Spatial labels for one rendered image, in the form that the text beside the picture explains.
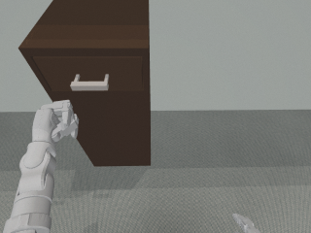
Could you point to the left robot forearm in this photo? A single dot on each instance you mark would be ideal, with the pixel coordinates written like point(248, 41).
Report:
point(33, 201)

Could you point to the drawer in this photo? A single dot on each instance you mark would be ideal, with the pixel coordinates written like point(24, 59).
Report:
point(125, 72)

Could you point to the robot left hand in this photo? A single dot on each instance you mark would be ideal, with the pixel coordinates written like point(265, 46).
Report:
point(48, 127)

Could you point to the handle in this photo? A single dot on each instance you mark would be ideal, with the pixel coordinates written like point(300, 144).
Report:
point(90, 86)

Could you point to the cabinet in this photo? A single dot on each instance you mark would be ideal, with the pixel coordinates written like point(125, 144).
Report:
point(114, 126)

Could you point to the robot right hand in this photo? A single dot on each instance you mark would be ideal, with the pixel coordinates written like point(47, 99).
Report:
point(246, 225)

